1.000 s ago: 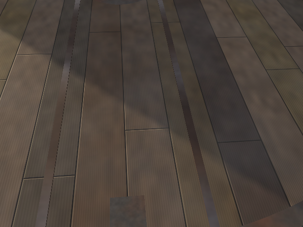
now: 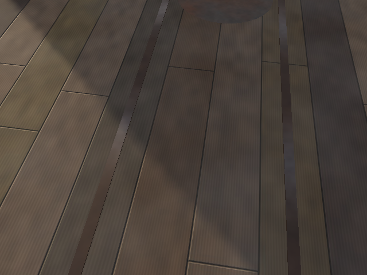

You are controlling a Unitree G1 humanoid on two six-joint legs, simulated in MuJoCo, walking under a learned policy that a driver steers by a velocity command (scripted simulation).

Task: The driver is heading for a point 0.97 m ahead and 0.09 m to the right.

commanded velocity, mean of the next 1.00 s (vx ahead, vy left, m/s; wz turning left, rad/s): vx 0.21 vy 0.00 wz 0.18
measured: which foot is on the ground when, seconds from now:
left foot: down 0.00-0.34, up 0.36-0.68, down 0.70-1.00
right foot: up 0.00-0.30, down 0.32-0.72, up 0.74-0.98, down 1.00-1.00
